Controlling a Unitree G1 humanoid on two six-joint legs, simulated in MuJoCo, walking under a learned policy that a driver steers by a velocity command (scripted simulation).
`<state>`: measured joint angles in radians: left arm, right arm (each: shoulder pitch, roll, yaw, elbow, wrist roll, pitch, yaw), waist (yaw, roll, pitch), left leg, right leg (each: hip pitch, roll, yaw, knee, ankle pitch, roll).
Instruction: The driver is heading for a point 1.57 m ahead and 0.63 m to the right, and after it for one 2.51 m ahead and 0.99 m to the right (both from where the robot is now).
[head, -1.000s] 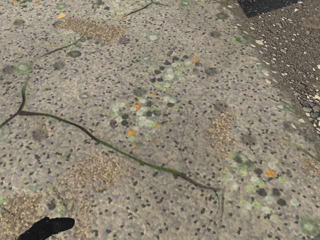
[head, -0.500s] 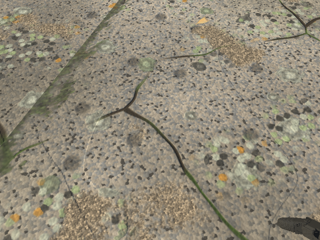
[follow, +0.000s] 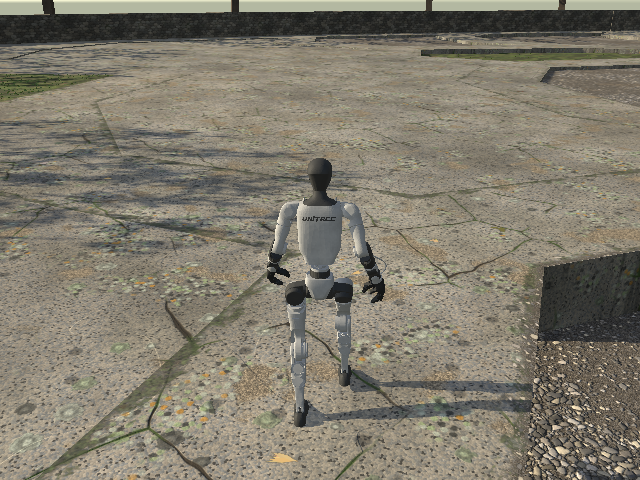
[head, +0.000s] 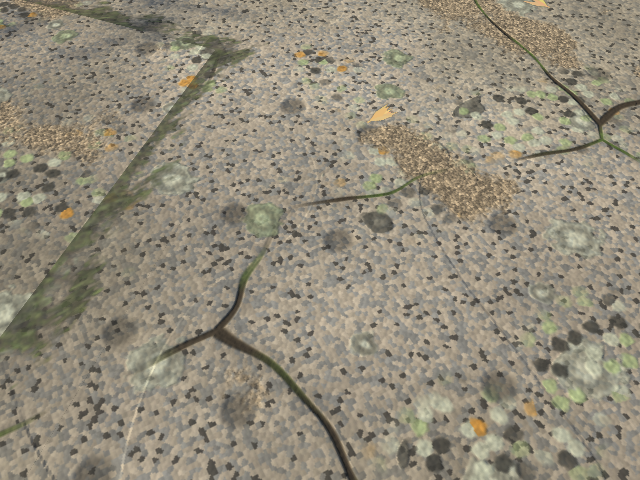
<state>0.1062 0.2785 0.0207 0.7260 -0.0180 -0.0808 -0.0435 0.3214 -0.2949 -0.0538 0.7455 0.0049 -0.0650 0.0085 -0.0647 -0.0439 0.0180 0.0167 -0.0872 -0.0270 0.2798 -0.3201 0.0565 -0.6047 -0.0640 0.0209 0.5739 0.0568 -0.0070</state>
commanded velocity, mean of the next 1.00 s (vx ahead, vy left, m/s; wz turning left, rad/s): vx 0.50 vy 0.00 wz -0.51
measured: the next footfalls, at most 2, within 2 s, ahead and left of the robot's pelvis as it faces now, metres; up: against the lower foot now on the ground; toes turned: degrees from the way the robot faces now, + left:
right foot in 0.08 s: +0.23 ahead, -0.13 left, +0.00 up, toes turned -3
left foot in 0.58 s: +0.53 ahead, +0.02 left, +0.00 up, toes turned -24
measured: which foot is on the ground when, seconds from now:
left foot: down 0.00-0.10, up 0.12-0.56, down 0.58-1.00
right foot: up 0.00-0.06, down 0.08-0.58, up 0.60-1.00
